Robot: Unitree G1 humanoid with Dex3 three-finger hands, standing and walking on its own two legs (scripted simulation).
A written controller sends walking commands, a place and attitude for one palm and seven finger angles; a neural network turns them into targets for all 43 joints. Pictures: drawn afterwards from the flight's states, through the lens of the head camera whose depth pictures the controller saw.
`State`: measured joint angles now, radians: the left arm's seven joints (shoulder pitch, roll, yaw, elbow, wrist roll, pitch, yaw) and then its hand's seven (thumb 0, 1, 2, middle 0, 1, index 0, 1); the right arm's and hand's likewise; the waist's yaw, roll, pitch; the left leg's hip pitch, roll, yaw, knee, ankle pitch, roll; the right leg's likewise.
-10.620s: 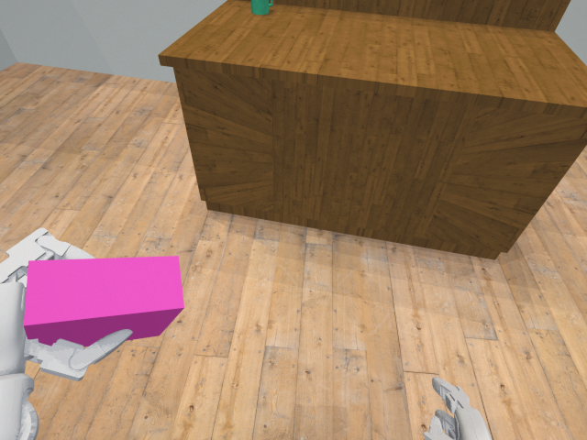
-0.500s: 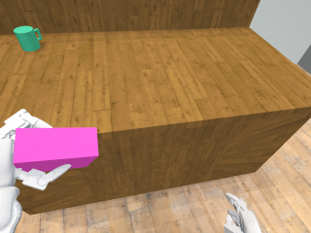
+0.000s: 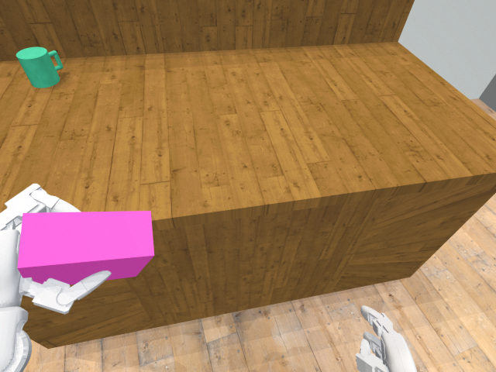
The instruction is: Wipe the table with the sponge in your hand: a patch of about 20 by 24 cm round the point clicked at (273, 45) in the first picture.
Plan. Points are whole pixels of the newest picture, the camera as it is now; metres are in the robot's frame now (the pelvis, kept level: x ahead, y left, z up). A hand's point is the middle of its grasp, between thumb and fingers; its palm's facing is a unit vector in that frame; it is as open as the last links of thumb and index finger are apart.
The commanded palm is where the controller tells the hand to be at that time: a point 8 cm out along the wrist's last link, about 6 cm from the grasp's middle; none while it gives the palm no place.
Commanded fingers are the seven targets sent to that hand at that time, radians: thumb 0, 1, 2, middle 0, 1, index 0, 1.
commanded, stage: look again from close up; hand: left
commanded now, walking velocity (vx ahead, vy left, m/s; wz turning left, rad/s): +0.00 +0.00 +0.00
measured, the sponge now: (108, 249) +0.23 +0.21 +0.13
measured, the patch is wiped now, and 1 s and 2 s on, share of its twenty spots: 0.00 0.00 0.00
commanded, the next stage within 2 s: shuffle to correct the standing spot in 0.18 s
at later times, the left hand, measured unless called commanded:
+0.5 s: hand (58, 253) +0.21 +0.25 +0.15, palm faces +0.38 -0.85 -0.37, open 9.9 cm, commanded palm +0.16 +0.29 +0.17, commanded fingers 0.00 0.10 1.30 -1.20 -1.60 -1.20 -1.60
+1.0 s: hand (89, 188) +0.30 +0.25 +0.17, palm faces +0.28 -0.85 -0.44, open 9.9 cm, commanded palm +0.26 +0.30 +0.17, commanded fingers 0.00 0.10 1.30 -1.20 -1.60 -1.20 -1.60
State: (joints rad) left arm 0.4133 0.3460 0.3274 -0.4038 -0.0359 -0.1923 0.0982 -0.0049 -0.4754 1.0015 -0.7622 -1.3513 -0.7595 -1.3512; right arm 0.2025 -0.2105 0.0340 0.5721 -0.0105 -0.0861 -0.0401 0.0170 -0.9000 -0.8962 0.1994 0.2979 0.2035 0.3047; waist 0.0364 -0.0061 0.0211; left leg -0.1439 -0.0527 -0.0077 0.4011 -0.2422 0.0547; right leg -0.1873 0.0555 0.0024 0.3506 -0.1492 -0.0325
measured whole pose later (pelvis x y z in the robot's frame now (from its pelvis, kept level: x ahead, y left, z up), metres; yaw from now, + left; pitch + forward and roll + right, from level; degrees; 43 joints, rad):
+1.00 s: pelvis +0.07 +0.04 -0.02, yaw -7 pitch -1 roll +1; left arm 0.48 0.37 0.39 -0.53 -0.02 -0.27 0.10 0.00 -0.48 1.00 -0.76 -1.35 -0.76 -1.35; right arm 0.22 -0.23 -0.01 0.61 -0.01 -0.04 0.00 0.02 -0.90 -0.90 0.20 0.30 0.20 0.30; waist 0.01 -0.02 0.06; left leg -0.50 0.10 -0.05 0.93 -0.30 0.01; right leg -0.32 -0.02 -0.04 0.66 -0.31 -0.02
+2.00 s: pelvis +0.10 +0.16 -0.03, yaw -7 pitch -3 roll -1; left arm 0.46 0.35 0.39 -0.52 -0.03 -0.22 0.14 0.00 -0.48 1.01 -0.76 -1.35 -0.76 -1.35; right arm 0.22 -0.22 -0.01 0.61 0.02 -0.09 -0.03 0.02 -0.90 -0.90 0.20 0.30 0.20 0.30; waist 0.00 0.01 0.06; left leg -0.37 0.01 0.03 0.70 -0.28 0.02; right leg -0.25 -0.14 0.01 0.64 -0.34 0.11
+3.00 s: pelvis +0.11 +0.19 -0.01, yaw -11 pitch -2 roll -2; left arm 0.40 0.38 0.36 -0.47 -0.01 -0.23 0.10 -0.01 -0.48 1.01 -0.76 -1.35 -0.76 -1.35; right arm 0.18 -0.17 0.04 0.59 0.01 -0.15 -0.01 0.02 -0.90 -0.90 0.20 0.30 0.20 0.30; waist 0.03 -0.04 0.07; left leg -0.28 0.01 0.04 0.52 -0.21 0.05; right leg -0.15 -0.05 -0.01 0.40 -0.21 0.06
